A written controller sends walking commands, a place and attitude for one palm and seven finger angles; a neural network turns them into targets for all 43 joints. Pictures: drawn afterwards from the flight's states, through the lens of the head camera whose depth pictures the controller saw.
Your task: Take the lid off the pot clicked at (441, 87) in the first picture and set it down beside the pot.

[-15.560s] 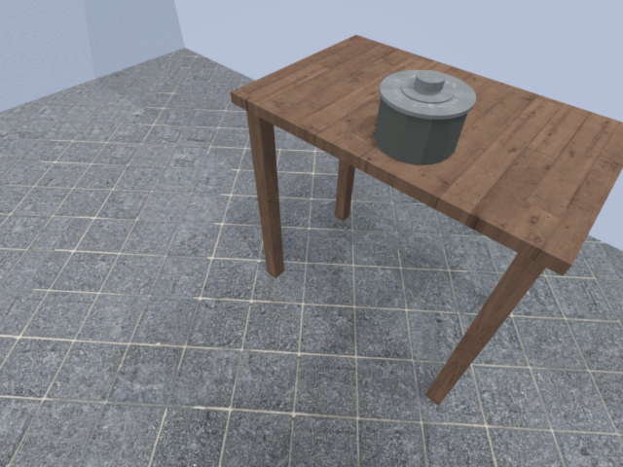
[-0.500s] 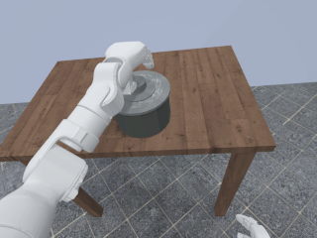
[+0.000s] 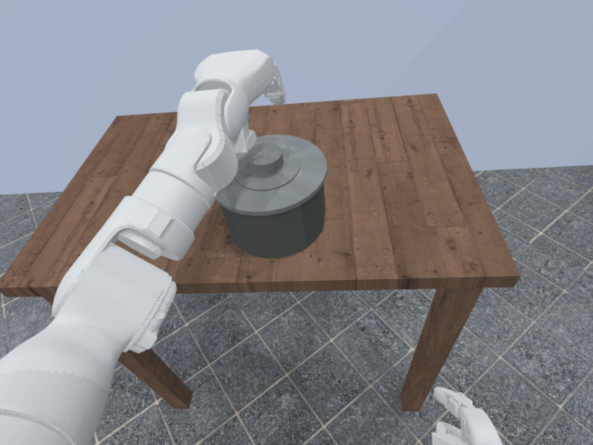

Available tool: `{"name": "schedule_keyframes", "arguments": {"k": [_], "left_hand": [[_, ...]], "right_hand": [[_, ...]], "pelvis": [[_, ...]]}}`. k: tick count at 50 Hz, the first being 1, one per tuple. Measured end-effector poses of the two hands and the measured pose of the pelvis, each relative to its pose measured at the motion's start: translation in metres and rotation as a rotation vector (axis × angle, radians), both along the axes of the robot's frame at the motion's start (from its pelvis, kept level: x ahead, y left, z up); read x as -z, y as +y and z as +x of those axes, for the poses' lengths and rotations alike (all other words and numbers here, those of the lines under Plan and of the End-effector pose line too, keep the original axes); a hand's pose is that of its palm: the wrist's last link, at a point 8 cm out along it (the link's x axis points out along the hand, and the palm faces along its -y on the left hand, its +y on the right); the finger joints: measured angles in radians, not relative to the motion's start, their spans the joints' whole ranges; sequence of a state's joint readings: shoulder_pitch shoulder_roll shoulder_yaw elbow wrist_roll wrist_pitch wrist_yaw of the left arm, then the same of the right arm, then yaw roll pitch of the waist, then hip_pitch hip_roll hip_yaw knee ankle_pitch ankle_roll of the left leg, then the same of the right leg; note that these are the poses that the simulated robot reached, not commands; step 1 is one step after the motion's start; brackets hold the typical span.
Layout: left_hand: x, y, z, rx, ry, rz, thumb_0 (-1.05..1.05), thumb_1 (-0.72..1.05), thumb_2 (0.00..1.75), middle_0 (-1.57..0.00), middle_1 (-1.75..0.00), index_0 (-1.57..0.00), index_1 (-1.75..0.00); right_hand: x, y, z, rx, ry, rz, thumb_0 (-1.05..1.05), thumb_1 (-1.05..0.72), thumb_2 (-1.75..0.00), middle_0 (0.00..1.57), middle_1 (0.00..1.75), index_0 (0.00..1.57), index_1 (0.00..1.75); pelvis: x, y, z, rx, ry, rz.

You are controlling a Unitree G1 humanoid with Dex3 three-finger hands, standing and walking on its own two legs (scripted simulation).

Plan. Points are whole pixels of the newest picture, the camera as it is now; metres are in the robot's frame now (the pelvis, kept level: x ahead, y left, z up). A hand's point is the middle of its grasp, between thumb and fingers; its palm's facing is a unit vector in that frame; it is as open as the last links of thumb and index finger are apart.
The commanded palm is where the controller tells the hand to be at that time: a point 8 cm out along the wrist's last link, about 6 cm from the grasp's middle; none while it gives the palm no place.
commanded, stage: move the open hand above the knob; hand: left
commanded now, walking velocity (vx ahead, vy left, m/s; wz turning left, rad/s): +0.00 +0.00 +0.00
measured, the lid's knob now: (264, 158) +0.49 +0.05 +0.15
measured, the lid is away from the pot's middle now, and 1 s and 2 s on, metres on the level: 0.00 0.00 0.00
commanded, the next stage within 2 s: none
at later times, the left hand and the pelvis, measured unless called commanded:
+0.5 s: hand (253, 131) +0.45 +0.05 +0.22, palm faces -0.07 -0.01 -1.00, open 9.6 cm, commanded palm +0.43 +0.07 +0.28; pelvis +0.00 +0.00 +0.00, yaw +0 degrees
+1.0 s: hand (239, 140) +0.44 +0.07 +0.22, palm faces -0.08 -0.03 -1.00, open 9.6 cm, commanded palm +0.42 +0.07 +0.28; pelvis +0.00 +0.00 +0.00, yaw +1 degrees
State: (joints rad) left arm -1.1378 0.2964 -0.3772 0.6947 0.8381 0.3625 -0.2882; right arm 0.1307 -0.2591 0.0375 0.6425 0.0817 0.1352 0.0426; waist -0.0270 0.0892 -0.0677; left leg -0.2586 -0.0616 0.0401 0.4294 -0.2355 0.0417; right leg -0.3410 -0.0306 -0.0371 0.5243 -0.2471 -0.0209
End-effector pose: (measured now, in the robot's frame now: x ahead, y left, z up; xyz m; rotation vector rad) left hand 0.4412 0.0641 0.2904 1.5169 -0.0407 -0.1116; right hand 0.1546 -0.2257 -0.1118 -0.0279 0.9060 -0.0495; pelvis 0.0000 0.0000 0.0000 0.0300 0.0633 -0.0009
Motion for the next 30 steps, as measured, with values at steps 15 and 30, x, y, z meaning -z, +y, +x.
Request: {"name": "schedule_keyframes", "arguments": {"k": [15,30], "left_hand": [[0.002,0.008,0.004,-0.022,0.010,-0.007,0.00,-0.32,1.63,-0.91,-0.09,-0.91,-0.08],[0.000,0.009,0.009,-0.019,0.009,-0.020,0.00,-0.32,1.63,-0.91,-0.09,-0.91,-0.08]], "right_hand": [[0.003,-0.002,-0.004,0.006,0.021,-0.010,0.01,-0.91,-0.90,0.19,0.30,0.20,0.30],[0.001,-0.005,0.001,0.013,0.011,-0.020,0.01,-0.91,-0.90,0.19,0.30,0.19,0.30]], "pelvis": [[0.000,0.000,0.001,0.002,0.002,-0.001],[-0.001,0.000,0.006,0.004,0.005,-0.004]]}}
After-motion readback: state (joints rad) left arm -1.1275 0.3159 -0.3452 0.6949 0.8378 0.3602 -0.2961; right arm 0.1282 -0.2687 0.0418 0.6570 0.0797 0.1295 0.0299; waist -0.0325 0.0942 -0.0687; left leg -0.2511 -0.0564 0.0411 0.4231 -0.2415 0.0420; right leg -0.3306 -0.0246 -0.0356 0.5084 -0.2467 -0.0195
